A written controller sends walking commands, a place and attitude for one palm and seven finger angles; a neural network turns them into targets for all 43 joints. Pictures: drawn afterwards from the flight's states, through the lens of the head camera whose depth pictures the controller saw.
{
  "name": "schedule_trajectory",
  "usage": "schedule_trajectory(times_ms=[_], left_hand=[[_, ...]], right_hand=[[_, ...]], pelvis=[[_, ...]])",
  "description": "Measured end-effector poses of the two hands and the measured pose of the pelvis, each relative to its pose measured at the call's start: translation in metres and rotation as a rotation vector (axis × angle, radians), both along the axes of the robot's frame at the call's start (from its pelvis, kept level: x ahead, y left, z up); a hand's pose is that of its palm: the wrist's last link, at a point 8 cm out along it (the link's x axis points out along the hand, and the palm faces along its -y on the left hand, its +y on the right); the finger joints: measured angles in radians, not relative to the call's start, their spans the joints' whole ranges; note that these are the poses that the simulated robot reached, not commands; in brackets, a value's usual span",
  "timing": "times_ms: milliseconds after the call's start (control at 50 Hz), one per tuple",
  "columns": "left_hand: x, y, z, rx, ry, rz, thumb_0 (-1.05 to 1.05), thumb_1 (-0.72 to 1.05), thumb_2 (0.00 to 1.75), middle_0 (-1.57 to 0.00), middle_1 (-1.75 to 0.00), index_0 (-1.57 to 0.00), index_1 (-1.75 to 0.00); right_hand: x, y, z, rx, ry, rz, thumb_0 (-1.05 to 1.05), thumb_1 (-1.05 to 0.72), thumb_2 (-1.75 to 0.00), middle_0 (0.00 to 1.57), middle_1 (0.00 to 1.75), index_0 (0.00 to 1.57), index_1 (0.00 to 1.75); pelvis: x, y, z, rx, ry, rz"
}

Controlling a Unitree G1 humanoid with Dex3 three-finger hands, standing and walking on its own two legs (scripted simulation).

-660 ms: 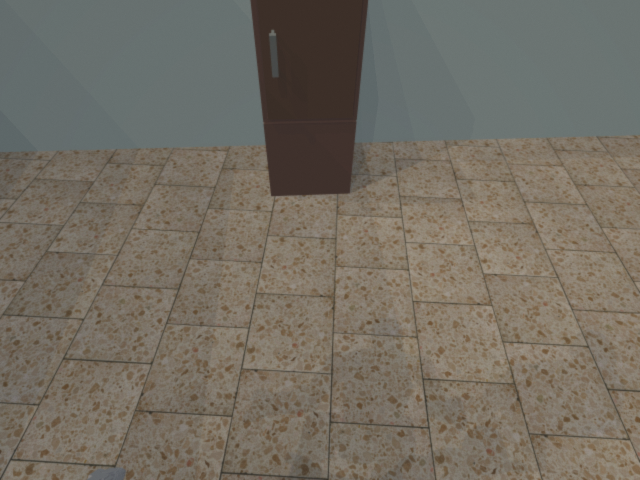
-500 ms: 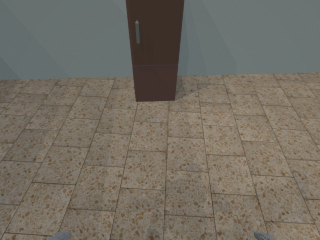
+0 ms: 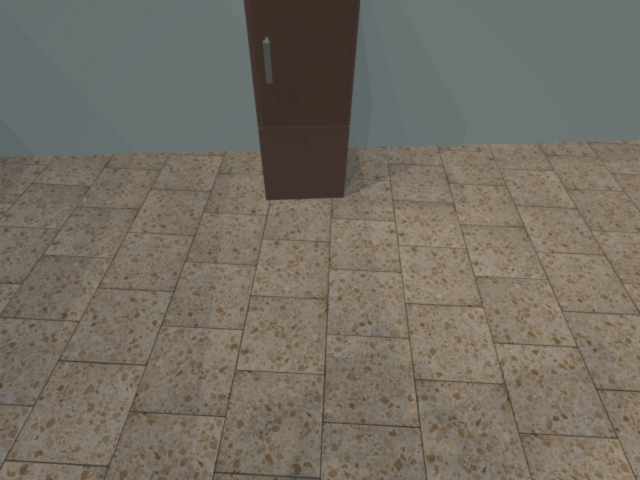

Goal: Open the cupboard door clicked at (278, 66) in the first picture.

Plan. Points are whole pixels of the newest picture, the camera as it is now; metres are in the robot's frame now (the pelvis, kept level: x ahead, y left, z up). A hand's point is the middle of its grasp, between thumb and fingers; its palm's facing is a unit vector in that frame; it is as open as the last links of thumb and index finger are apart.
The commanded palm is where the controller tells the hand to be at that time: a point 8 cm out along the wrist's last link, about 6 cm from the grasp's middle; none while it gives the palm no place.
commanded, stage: stand and wait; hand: left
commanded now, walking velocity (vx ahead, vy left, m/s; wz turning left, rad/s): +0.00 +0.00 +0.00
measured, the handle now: (268, 60) +1.40 +0.26 -0.09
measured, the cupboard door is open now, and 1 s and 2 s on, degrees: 0 0 0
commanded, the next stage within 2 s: look at it before walking up in 0.16 s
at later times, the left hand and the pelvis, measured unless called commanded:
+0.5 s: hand out of the picture +0.07 +0.24 -0.16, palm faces -0.03 -0.95 -0.32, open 7.4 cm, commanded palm none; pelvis -0.01 +0.00 +0.00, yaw +0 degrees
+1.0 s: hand out of the picture +0.04 +0.24 -0.16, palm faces -0.03 -0.95 -0.30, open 7.4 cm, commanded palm none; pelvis +0.00 +0.01 +0.00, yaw -1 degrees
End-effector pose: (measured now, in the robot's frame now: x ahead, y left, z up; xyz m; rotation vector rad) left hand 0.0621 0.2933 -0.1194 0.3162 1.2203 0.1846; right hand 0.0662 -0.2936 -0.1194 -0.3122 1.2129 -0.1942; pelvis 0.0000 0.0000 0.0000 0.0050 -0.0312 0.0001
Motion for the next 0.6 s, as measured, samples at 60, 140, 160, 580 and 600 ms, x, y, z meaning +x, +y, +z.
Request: schedule_trajectory(times_ms=[60,140,160,580,600], left_hand=[[-0.001,0.000,0.001,0.001,0.000,-0.003,0.01,0.90,0.90,-0.20,-0.30,-0.20,-0.30],[-0.001,-0.001,0.001,0.000,-0.007,-0.007,0.01,0.90,0.90,-0.20,-0.30,-0.20,-0.30],[-0.001,-0.002,0.001,-0.001,-0.008,-0.008,0.01,0.90,0.90,-0.20,-0.30,-0.20,-0.30],[-0.007,-0.004,-0.001,-0.018,-0.017,-0.010,0.01,0.90,0.90,-0.20,-0.30,-0.20,-0.30],[-0.008,-0.003,-0.001,-0.017,-0.014,-0.009,0.01,0.90,0.90,-0.20,-0.30,-0.20,-0.30]], right_hand=[[-0.005,-0.001,0.000,0.002,0.007,-0.004,0.00,-0.90,-0.90,0.20,0.30,0.20,0.30],[-0.009,0.000,-0.001,0.006,0.008,-0.007,0.00,-0.90,-0.90,0.20,0.30,0.20,0.30],[-0.010,0.000,-0.001,0.008,0.007,-0.007,0.00,-0.90,-0.90,0.20,0.30,0.20,0.30],[-0.010,0.006,0.003,0.011,-0.015,-0.003,0.00,-0.90,-0.90,0.21,0.30,0.20,0.30],[-0.010,0.006,0.003,0.010,-0.014,-0.003,0.00,-0.90,-0.90,0.21,0.30,0.20,0.30]], pelvis=[[-0.002,-0.001,0.000,0.000,-0.001,-0.001],[-0.005,-0.001,0.001,0.000,-0.001,-0.002],[-0.005,-0.001,0.001,0.000,-0.001,-0.002],[-0.012,0.001,0.002,-0.002,-0.005,-0.003],[-0.012,0.002,0.002,-0.002,-0.005,-0.003]])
